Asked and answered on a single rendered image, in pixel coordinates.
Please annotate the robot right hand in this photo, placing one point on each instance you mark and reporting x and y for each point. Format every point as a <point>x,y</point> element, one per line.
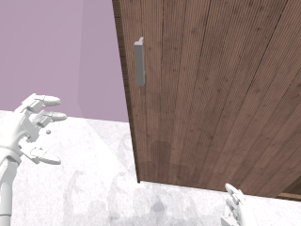
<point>243,214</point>

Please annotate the robot left hand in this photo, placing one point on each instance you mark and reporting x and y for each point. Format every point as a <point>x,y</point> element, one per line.
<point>17,125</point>

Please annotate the handle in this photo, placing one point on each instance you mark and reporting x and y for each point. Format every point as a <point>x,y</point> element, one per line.
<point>139,62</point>

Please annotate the left robot forearm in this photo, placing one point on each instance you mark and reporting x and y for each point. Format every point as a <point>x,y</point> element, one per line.
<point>9,162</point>

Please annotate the wardrobe door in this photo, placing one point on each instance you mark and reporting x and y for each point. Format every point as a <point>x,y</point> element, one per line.
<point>294,188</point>
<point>221,103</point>

